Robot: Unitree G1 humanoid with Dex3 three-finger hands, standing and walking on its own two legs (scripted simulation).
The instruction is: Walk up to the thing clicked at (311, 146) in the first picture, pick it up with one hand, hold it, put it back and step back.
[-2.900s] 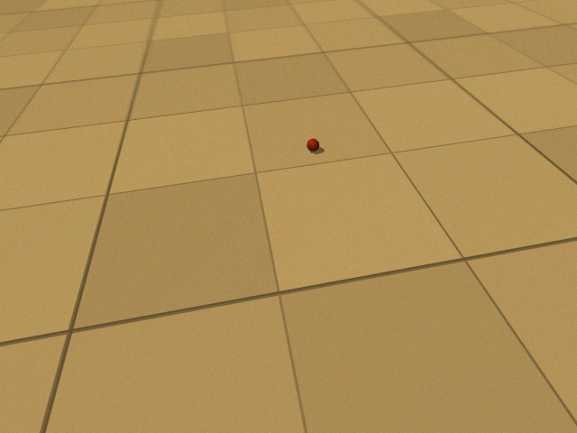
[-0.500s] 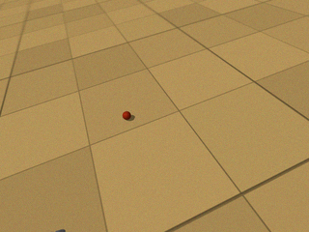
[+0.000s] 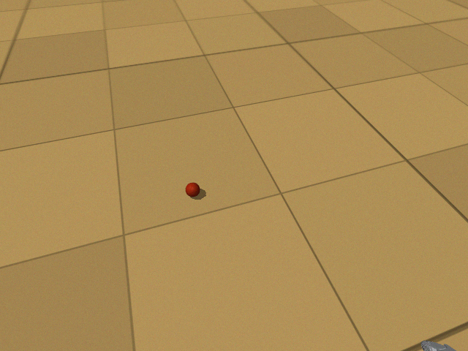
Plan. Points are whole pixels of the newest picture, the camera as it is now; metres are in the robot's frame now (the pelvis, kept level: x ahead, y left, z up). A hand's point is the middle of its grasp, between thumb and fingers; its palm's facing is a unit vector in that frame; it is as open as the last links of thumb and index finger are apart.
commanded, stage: walk up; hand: left
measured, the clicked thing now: (192, 189) +1.01 +0.29 -0.72
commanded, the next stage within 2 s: none
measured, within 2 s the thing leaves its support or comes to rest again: neither
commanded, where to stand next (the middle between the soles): +0.64 +0.00 m, yaw -2 degrees
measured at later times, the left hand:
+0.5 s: hand (149, 265) +0.33 +0.23 -0.12, palm faces -0.13 -0.92 -0.38, open 7.4 cm
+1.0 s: hand (138, 237) +0.40 +0.27 -0.13, palm faces +0.02 -0.93 -0.38, open 7.4 cm
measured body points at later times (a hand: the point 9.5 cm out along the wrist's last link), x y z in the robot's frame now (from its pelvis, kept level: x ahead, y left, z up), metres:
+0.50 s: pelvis +0.21 -0.02 +0.00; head +0.24 -0.05 +0.45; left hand +0.34 +0.28 -0.09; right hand +0.20 -0.34 -0.13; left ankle +0.09 +0.09 -0.71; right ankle +0.31 -0.13 -0.72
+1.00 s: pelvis +0.37 -0.01 +0.01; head +0.39 +0.00 +0.46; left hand +0.40 +0.32 -0.10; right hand +0.45 -0.33 -0.10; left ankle +0.48 +0.13 -0.72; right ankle +0.31 -0.13 -0.72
